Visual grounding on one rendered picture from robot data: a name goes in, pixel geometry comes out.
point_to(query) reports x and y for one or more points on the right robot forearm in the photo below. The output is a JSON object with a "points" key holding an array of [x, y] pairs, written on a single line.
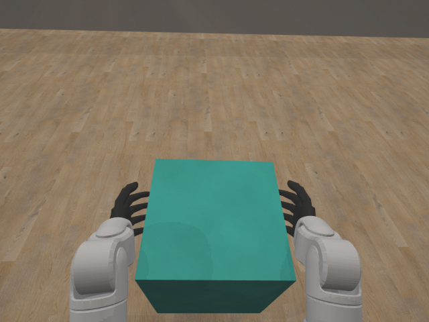
{"points": [[333, 282]]}

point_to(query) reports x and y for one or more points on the carton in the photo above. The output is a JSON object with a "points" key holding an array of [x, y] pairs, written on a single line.
{"points": [[214, 238]]}

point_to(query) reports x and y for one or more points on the left robot hand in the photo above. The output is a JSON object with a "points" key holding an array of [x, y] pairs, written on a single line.
{"points": [[123, 209]]}

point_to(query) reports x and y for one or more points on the left robot forearm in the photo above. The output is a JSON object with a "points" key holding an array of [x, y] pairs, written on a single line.
{"points": [[99, 273]]}

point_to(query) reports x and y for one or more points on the right robot hand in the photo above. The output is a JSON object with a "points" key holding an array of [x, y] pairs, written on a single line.
{"points": [[303, 206]]}

